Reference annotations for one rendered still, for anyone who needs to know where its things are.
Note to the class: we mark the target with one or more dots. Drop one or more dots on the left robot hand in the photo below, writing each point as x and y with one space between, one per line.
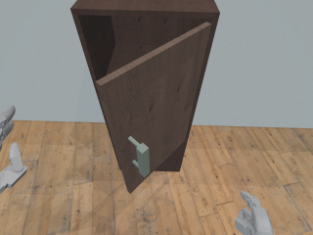
11 174

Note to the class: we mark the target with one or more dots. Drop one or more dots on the handle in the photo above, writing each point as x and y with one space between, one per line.
143 157

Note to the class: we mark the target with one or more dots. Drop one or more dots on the right robot hand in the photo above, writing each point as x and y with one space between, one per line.
256 220

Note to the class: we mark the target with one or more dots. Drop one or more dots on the cupboard door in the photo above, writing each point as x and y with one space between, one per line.
151 100

